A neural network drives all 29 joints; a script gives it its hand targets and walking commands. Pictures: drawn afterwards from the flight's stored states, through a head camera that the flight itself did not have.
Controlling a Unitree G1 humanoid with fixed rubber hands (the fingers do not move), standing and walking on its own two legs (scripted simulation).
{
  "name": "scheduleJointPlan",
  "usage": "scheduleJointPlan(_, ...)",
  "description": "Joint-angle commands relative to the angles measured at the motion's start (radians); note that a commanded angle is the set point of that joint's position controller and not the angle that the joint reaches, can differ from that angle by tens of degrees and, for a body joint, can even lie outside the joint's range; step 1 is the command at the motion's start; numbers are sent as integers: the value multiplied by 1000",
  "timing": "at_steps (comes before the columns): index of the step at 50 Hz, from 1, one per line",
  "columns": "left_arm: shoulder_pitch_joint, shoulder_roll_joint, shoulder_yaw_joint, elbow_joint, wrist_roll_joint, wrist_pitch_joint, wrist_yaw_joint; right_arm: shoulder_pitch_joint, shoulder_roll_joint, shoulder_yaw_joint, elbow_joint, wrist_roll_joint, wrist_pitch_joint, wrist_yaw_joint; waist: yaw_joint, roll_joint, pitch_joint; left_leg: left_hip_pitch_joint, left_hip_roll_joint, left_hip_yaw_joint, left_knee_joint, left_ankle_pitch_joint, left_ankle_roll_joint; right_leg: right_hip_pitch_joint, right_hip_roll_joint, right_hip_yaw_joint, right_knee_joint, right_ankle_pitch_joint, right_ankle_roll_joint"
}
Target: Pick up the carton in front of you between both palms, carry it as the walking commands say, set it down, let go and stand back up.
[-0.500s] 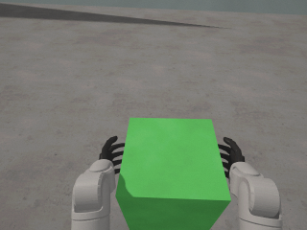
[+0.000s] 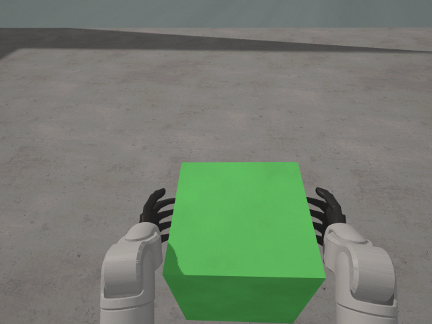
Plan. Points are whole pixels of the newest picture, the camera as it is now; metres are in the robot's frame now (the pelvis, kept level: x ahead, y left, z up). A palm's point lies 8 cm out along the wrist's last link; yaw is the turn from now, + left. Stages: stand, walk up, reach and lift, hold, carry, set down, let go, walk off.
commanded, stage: carry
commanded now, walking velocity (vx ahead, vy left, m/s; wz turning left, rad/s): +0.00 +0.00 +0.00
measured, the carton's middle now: (238, 245) +0.29 +0.00 +0.02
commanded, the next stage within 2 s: hold in 1.16 s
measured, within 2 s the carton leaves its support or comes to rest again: neither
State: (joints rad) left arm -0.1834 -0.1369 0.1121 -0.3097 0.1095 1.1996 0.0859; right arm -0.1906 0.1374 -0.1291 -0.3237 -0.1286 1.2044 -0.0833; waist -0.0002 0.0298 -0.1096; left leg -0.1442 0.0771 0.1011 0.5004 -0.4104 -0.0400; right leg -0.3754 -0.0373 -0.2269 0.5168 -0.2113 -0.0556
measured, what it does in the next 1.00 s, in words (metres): shifts its weight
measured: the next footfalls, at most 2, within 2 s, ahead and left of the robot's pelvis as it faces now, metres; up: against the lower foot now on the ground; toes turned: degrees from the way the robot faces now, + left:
none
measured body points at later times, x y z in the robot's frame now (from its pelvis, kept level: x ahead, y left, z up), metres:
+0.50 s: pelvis -0.01 +0.02 +0.00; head -0.04 +0.02 +0.44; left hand +0.26 +0.17 +0.05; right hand +0.27 -0.13 +0.05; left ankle -0.11 +0.12 -0.73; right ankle +0.03 -0.09 -0.73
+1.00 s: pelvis -0.05 +0.02 +0.00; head -0.06 +0.02 +0.45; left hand +0.26 +0.18 +0.03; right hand +0.27 -0.13 +0.03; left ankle -0.11 +0.12 -0.73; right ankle +0.03 -0.09 -0.73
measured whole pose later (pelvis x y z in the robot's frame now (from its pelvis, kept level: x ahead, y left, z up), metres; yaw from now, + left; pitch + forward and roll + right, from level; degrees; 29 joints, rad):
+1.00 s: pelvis -0.05 +0.02 +0.00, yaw +1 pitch +2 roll +0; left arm -0.26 -0.15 0.21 0.24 0.26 0.69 0.01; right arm -0.26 0.15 -0.22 0.23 -0.27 0.68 -0.01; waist 0.00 0.01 -0.08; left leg -0.19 0.02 0.11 0.54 -0.38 0.01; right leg -0.39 -0.09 -0.21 0.51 -0.14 -0.03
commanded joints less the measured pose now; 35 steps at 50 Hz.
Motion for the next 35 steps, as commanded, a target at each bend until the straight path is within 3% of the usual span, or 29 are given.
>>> scheduleJointPlan(1, -390, -892, -704, -32, -380, 10, -247, -378, 879, 727, -3, 408, 15, 258, 0, -29, -343, -29, 68, -28, 20, 576, -1, 347, -152, 139, 67, 806, -14)
scheduleJointPlan(3, -412, -898, -711, -33, -384, 9, -251, -393, 885, 726, -1, 407, 13, 261, -1, -28, -321, -32, 68, -31, 6, 577, -1, 323, -149, 134, 70, 779, -11)
scheduleJointPlan(8, -453, -908, -725, -37, -398, 3, -255, -421, 894, 725, -1, 410, 5, 264, 0, 12, -280, 19, 95, -49, 6, 730, 18, 231, -125, 113, 78, 548, 12)
scheduleJointPlan(11, -450, -907, -732, -17, -392, -9, -257, -414, 891, 728, 18, 400, -7, 264, -1, 19, -270, 17, 101, -53, 11, 747, 29, 217, -123, 108, 85, 473, 18)
scheduleJointPlan(23, -450, -885, -689, 102, -309, -168, -269, -424, 878, 694, 132, 315, -166, 272, 1, -16, -214, -56, 80, -66, -33, 432, 50, 224, -140, 124, 24, 358, 23)
scheduleJointPlan(35, -475, -830, -510, 337, -148, -387, -274, -441, 832, 509, 375, 156, -384, 274, 3, -18, -164, -120, 74, -84, -93, 227, 67, 205, -142, 140, -37, 197, 28)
